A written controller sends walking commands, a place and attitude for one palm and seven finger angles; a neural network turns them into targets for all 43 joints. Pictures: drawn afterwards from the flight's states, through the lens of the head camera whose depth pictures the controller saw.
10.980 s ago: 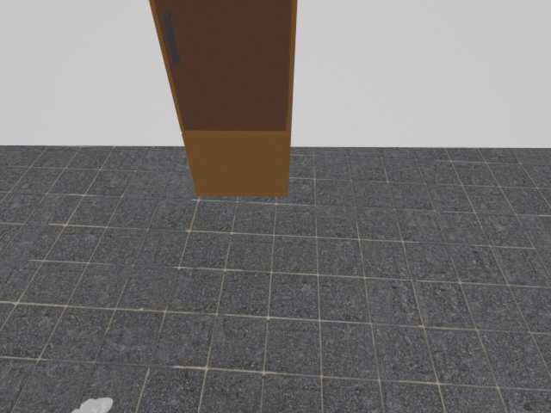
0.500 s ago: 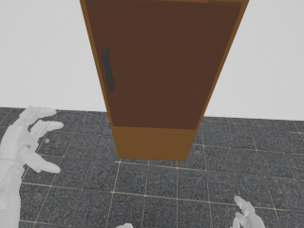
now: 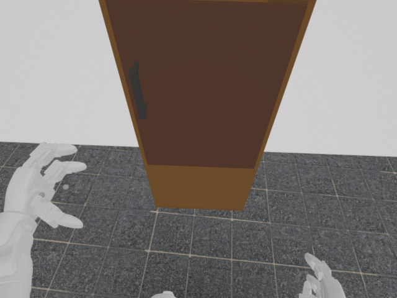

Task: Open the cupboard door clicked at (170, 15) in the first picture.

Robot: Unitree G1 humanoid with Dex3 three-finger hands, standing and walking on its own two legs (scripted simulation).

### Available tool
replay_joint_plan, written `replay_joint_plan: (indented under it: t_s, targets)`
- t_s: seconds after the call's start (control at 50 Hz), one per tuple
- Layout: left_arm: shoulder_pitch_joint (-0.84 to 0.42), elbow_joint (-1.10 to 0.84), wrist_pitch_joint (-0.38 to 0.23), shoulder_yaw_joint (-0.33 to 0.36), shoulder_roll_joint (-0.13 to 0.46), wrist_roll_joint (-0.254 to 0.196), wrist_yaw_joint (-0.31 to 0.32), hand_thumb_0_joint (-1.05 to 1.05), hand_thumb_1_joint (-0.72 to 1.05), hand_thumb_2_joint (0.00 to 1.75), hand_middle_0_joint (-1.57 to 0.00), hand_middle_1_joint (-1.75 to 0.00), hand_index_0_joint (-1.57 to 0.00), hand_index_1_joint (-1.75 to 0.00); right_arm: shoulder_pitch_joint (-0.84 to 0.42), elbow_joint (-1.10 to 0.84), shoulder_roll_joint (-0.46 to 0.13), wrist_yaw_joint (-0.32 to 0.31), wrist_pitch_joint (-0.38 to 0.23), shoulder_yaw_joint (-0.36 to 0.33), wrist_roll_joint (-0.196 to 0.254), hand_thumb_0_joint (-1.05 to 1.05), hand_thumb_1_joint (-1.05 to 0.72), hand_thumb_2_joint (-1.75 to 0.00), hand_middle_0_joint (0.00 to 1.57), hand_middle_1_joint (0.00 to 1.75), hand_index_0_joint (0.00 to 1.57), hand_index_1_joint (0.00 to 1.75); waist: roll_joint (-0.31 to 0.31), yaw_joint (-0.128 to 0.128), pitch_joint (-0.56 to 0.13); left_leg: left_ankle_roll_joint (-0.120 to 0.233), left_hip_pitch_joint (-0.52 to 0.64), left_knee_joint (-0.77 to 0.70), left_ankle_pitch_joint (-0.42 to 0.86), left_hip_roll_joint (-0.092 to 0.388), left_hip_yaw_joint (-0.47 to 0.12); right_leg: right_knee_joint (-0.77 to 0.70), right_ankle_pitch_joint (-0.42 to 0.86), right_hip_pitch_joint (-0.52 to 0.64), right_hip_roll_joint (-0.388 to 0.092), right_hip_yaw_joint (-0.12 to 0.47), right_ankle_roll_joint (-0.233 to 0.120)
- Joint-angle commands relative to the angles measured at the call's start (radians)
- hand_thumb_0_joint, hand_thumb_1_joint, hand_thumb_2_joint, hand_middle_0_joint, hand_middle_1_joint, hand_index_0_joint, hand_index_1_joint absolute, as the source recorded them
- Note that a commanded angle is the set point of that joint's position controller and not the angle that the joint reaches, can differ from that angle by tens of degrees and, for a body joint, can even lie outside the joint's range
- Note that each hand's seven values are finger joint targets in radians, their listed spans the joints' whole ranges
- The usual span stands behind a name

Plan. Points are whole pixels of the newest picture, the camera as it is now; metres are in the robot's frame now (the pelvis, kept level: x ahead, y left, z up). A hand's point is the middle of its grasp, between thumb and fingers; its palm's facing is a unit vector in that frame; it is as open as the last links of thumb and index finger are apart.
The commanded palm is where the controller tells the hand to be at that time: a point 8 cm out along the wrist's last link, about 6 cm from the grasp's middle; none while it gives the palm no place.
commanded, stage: move the hooked fingers beside the handle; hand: left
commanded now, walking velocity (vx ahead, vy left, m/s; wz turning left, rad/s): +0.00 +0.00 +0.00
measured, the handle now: (139, 91) +0.60 +0.21 +0.07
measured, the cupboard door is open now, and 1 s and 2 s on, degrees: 0 0 0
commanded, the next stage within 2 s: none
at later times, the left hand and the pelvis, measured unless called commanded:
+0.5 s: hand (86, 151) +0.38 +0.27 +0.08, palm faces +0.04 -1.00 +0.00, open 14.0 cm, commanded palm +0.36 +0.32 +0.08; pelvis +0.00 +0.00 -0.01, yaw -1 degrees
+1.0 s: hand (104, 124) +0.46 +0.26 +0.08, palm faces +0.02 -1.00 +0.00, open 14.0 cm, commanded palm +0.44 +0.31 +0.07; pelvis +0.00 +0.02 -0.02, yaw -2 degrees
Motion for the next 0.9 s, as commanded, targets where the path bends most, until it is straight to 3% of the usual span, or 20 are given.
replay_joint_plan:
  t_s: [0.0,0.04,0.08,0.12,0.22,0.3,0.34,0.38,0.44,0.48,0.52,0.56,0.62,0.68,0.72,0.8,0.88]
  targets:
    - [-0.341,-0.175,-0.072,0.067,0.274,-0.023,0.012,0.0,-0.5,0.3,-0.3,-1.2,-0.3,-1.2,-0.038,-0.125,-0.145,-0.016,-0.054,-0.058,-0.002,0.0,-0.9,-0.9,0.2,0.3,0.2,0.3,0.02,-0.026,-0.186,0.018,0.143,-0.118,0.1,-0.025,-0.025,-0.139,0.128,0.009,0.012,0.053,0.002]
    - [-0.431,-0.141,-0.077,0.039,0.263,-0.007,0.017,0.0,-0.5,0.3,-0.3,-1.2,-0.3,-1.2,-0.038,-0.112,-0.143,-0.021,-0.053,-0.057,0.002,0.0,-0.9,-0.9,0.2,0.3,0.2,0.3,0.046,-0.041,-0.189,0.017,0.151,-0.121,0.072,-0.024,-0.03,-0.14,0.1,-0.014,0.007,0.055,0.002]
    - [-0.452,-0.108,-0.081,0.036,0.268,0.003,0.021,0.0,-0.5,0.3,-0.3,-1.2,-0.3,-1.2,-0.03,-0.105,-0.144,-0.024,-0.053,-0.06,0.001,0.0,-0.9,-0.9,0.2,0.3,0.2,0.3,0.057,-0.037,-0.208,0.018,0.165,-0.12,0.071,-0.023,-0.03,-0.139,0.098,-0.018,0.005,0.056,0.001]
    - [-0.511,-0.078,-0.084,0.031,0.283,0.013,0.021,0.0,-0.5,0.3,-0.3,-1.2,-0.3,-1.2,-0.026,-0.098,-0.148,-0.025,-0.046,-0.058,0.001,0.0,-0.9,-0.9,0.2,0.3,0.2,0.3,0.033,-0.045,-0.227,0.019,0.154,-0.113,0.078,-0.022,-0.03,-0.134,0.108,-0.007,0.004,0.062,0.002]
    - [-0.557,0.013,-0.083,0.041,0.305,0.029,0.027,0.0,-0.5,0.3,-0.3,-1.2,-0.3,-1.2,-0.012,-0.097,-0.148,-0.016,-0.027,-0.057,0.0,0.0,-0.9,-0.9,0.2,0.3,0.2,0.3,0.062,-0.029,-0.251,0.016,0.142,-0.11,0.096,-0.022,-0.03,-0.116,0.129,0.0,0.006,0.058,-0.004]
    - [-0.561,0.054,-0.088,0.068,0.33,0.036,0.038,0.0,-0.5,0.3,-0.3,-1.2,-0.3,-1.2,0.018,-0.099,-0.152,-0.006,-0.008,-0.064,-0.004,0.0,-0.9,-0.9,0.2,0.3,0.2,0.3,0.038,-0.02,-0.29,0.016,0.141,-0.098,0.155,-0.02,-0.026,-0.094,0.198,0.023,0.012,0.051,-0.005]
    - [-0.584,0.114,-0.084,0.092,0.361,0.043,0.042,0.0,-0.5,0.3,-0.3,-1.2,-0.3,-1.2,0.032,-0.093,-0.157,-0.003,0.007,-0.065,-0.004,0.0,-0.9,-0.9,0.2,0.3,0.2,0.3,0.002,-0.031,-0.27,0.017,0.107,-0.094,0.153,-0.018,-0.021,-0.094,0.212,0.018,0.012,0.053,0.002]
    - [-0.64,0.131,-0.09,0.06,0.341,0.053,0.04,0.0,-0.5,0.3,-0.3,-1.2,-0.3,-1.2,0.04,-0.094,-0.157,-0.001,0.018,-0.067,-0.003,0.0,-0.9,-0.9,0.2,0.3,0.2,0.3,0.024,-0.045,-0.261,0.019,0.099,-0.091,0.138,-0.019,-0.015,-0.092,0.198,-0.005,0.011,0.057,0.005]
    - [-0.677,0.156,-0.112,0.092,0.382,0.059,0.039,0.0,-0.5,0.3,-0.3,-1.2,-0.3,-1.2,0.061,-0.086,-0.162,0.0,0.031,-0.072,-0.006,0.0,-0.9,-0.9,0.2,0.3,0.2,0.3,0.038,-0.04,-0.308,0.019,0.109,-0.079,0.164,-0.017,-0.016,-0.079,0.219,0.003,0.014,0.059,0.001]
    - [-0.743,0.166,-0.129,0.073,0.376,0.067,0.036,0.0,-0.5,0.3,-0.3,-1.2,-0.3,-1.2,0.072,-0.075,-0.162,0.001,0.039,-0.074,-0.007,0.0,-0.9,-0.9,0.2,0.3,0.2,0.3,0.06,-0.055,-0.313,0.019,0.119,-0.073,0.167,-0.015,-0.018,-0.074,0.217,-0.02,0.017,0.057,0.001]
    - [-0.737,0.204,-0.137,0.091,0.392,0.063,0.028,0.0,-0.5,0.3,-0.3,-1.2,-0.3,-1.2,0.087,-0.069,-0.167,0.001,0.047,-0.078,-0.008,0.0,-0.9,-0.9,0.2,0.3,0.2,0.3,0.034,-0.053,-0.339,0.02,0.121,-0.062,0.193,-0.012,-0.019,-0.066,0.244,-0.012,0.02,0.057,0.0]
    - [-0.812,0.244,-0.139,0.075,0.399,0.076,0.022,0.0,-0.5,0.3,-0.3,-1.2,-0.3,-1.2,0.096,-0.056,-0.17,0.0,0.057,-0.074,-0.009,0.0,-0.9,-0.9,0.2,0.3,0.2,0.3,0.06,-0.069,-0.318,0.019,0.113,-0.061,0.175,-0.011,-0.026,-0.062,0.22,-0.049,0.02,0.052,-0.002]
    - [-0.857,0.264,-0.149,0.063,0.397,0.084,0.022,0.0,-0.5,0.3,-0.3,-1.2,-0.3,-1.2,0.112,-0.047,-0.173,0.002,0.068,-0.081,-0.009,0.0,-0.9,-0.9,0.2,0.3,0.2,0.3,0.084,-0.077,-0.351,0.017,0.151,-0.05,0.204,-0.006,-0.034,-0.052,0.227,-0.083,0.024,0.047,-0.005]
    - [-0.916,0.308,-0.15,0.043,0.39,0.097,0.032,0.0,-0.5,0.3,-0.3,-1.2,-0.3,-1.2,0.128,-0.039,-0.178,0.006,0.081,-0.08,-0.011,0.0,-0.9,-0.9,0.2,0.3,0.2,0.3,0.085,-0.089,-0.341,0.014,0.156,-0.052,0.184,-0.001,-0.046,-0.049,0.189,-0.131,0.025,0.036,-0.005]
    - [-0.922,0.348,-0.153,0.075,0.427,0.101,0.041,0.0,-0.5,0.3,-0.3,-1.2,-0.3,-1.2,0.139,-0.034,-0.183,0.007,0.09,-0.081,-0.014,0.0,-0.9,-0.9,0.2,0.3,0.2,0.3,0.075,-0.081,-0.366,0.013,0.154,-0.043,0.213,0.0,-0.049,-0.037,0.209,-0.121,0.027,0.036,-0.008]
    - [-1.006,0.387,-0.164,0.053,0.421,0.126,0.063,0.0,-0.5,0.3,-0.3,-1.2,-0.3,-1.2,0.16,-0.028,-0.183,0.013,0.109,-0.08,-0.021,0.0,-0.9,-0.9,0.2,0.3,0.2,0.3,0.074,-0.1,-0.369,0.013,0.151,-0.03,0.219,0.005,-0.054,-0.025,0.199,-0.158,0.03,0.031,-0.006]
    - [-1.041,0.421,-0.177,0.053,0.434,0.151,0.083,0.0,-0.5,0.3,-0.3,-1.2,-0.3,-1.2,0.175,-0.023,-0.186,0.02,0.128,-0.081,-0.025,0.0,-0.9,-0.9,0.2,0.3,0.2,0.3,0.119,-0.104,-0.39,0.005,0.183,-0.024,0.235,0.011,-0.061,-0.018,0.189,-0.2,0.029,0.027,-0.006]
